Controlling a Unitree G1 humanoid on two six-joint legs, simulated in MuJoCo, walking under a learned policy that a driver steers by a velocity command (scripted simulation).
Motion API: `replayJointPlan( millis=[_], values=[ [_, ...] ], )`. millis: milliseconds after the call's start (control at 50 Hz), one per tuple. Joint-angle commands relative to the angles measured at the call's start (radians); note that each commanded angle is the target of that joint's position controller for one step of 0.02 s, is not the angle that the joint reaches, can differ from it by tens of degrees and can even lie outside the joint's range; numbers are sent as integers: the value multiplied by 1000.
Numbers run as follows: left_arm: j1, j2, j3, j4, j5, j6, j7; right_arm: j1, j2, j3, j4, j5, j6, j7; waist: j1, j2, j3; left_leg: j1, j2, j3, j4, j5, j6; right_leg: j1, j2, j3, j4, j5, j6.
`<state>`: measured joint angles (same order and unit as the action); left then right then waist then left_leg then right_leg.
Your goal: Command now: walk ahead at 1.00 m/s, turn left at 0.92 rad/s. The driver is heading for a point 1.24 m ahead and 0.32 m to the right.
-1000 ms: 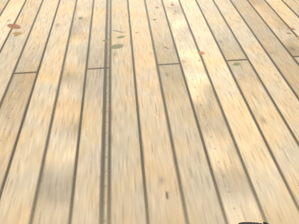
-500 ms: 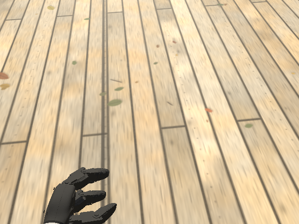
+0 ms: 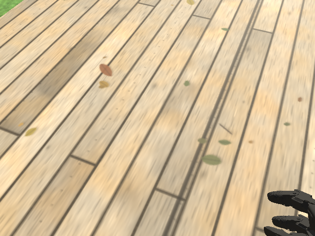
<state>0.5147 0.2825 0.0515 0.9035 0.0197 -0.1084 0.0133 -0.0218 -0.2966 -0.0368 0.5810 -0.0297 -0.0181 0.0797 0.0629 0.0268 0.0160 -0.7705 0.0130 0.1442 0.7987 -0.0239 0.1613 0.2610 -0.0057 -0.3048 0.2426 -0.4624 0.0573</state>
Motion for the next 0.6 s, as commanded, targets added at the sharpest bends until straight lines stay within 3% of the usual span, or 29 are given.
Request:
replayJointPlan(
  millis=[20, 40, 60, 80, 100, 120, 140, 160, 200, 220, 280, 320, 360, 400, 440, 460, 480, 500, 520, 540, 560, 580, 600],
  values=[
    [-187, 238, 50, -135, 9, 15, 22, 416, -115, -48, 66, 6, -3, -17, -307, -156, -117, 615, -126, 39, -8, -90, 68, -293, -249, 46, 450, 1570, -83],
    [-223, 237, 52, -157, 14, 29, 20, 604, -152, -76, 132, 2, -6, -34, -380, -107, -193, 872, -124, -49, -122, -107, 98, -426, -223, 62, 764, 1371, -95],
    [-246, 145, 38, -163, 18, 31, 7, 538, -202, -108, 142, 30, 9, -55, -315, 111, -135, 1005, -42, -231, -187, -151, 118, -697, -6, 76, 1193, 312, -75],
    [-77, 47, 1, -274, 4, 21, 1, 407, -306, -108, 72, -12, 13, -54, -101, 225, -269, 1183, 215, -735, -254, 14, 274, -994, 39, 231, 1481, -45, -51],
    [-159, 95, -4, -304, 1, -4, -5, 451, -272, -112, 48, -5, 21, -73, -189, 112, -375, 1209, 270, -946, -477, -293, 334, -1105, 23, 362, 1490, 44, -51],
    [-206, 116, -7, -292, 0, -14, -5, 441, -203, -96, 87, -2, 10, -89, -157, -19, -171, 1029, 268, -903, -552, -378, 279, -1144, -36, 365, 1394, 98, -57],
    [-242, 102, -12, -295, 13, -11, -6, 418, -163, -81, 108, 2, -8, -92, -107, -94, -70, 841, 231, -807, -556, -339, 229, -1086, -88, 366, 1271, 127, -61],
    [-223, 82, -21, -277, 27, 7, -8, 381, -138, -67, 113, -2, -28, -94, -61, -125, -29, 693, 201, -702, -547, -255, 196, -1005, -113, 364, 1219, 121, -63],
    [-188, 64, -27, -250, 27, 57, -22, 373, -84, -40, 132, 5, -65, -91, -12, -123, 9, 480, 155, -546, -601, -187, 159, -876, -152, 368, 1104, 103, -51],
    [-216, 52, -30, -257, 21, 68, -30, 386, -92, -41, 149, 7, -79, -84, -12, -99, 42, 452, 139, -482, -634, -164, 144, -892, -163, 363, 1036, 127, -51],
    [-380, 32, -38, -296, -3, 70, -44, 426, -101, -45, 176, 14, -102, -60, -69, -48, 119, 494, 63, -264, -709, 53, 43, -959, -154, 319, 770, 369, -87],
    [-434, 19, -39, -292, -15, 61, -57, 436, -93, -38, 185, 21, -115, -55, -94, -42, 108, 539, 25, -135, -721, 242, -24, -891, -104, 274, 604, 545, -118],
    [-484, 8, -41, -289, -24, 53, -69, 478, -95, -32, 207, 27, -128, -61, -122, -29, 99, 622, 53, -85, -770, 374, -68, -840, -66, 220, 484, 685, -152],
    [-468, 21, -37, -271, -26, 50, -72, 464, -116, -29, 212, 20, -133, -72, -103, -5, 75, 756, 78, -27, -730, 645, -107, -816, -17, 190, 416, 716, -181],
    [-458, 56, -28, -263, -5, 49, -73, 486, -143, -31, 225, 9, -122, -99, -88, 54, 36, 903, 118, -3, -612, 1016, -138, -788, 49, 124, 382, 610, -208],
    [-400, 83, -18, -246, 2, 55, -70, 478, -161, -36, 227, -5, -109, -117, -49, 88, -4, 953, 138, 7, -510, 1159, -150, -735, 89, 110, 377, 538, -219],
    [-252, 124, 0, -203, 0, 60, -67, 447, -181, -42, 218, -22, -89, -131, 30, 103, -77, 960, 153, 11, -310, 1262, -158, -605, 135, 105, 385, 459, -233],
    [-21, 167, 24, -133, -4, 64, -61, 377, -208, -51, 196, -36, -70, -140, 143, 101, -159, 887, 159, 10, -18, 1276, -161, -408, 139, 150, 375, 401, -263],
    [174, 212, 55, -87, -4, 70, -47, 282, -227, -59, 171, -27, -64, -138, 273, 33, -196, 679, 70, 40, 451, 931, -157, -190, 76, 267, 307, 335, -332],
    [123, 266, 74, -73, -14, 88, -40, 267, -37, -14, 108, -31, -96, -115, 123, -316, -177, 161, -136, -41, 868, -434, -187, 96, -105, 571, 430, 561, -401],
    [24, 314, 84, -121, -2, 89, -38, 352, -40, 11, 33, 15, -112, -100, 48, -293, -379, -97, -128, -247, 997, -481, -196, 250, -259, 1069, 180, 201, -601],
    [-23, 225, 75, -150, -1, 89, -28, 267, -88, 18, 34, 0, -128, -94, 73, -57, -259, -131, -52, -287, 885, -370, -169, 123, -265, 1110, 35, 30, -549],
    [-50, 160, 56, -128, -3, 89, -21, 231, -92, 21, 23, -5, -137, -84, 8, 54, -103, -82, 0, -278, 728, -301, -151, -102, -232, 1023, -12, 29, -483]
  ],
)
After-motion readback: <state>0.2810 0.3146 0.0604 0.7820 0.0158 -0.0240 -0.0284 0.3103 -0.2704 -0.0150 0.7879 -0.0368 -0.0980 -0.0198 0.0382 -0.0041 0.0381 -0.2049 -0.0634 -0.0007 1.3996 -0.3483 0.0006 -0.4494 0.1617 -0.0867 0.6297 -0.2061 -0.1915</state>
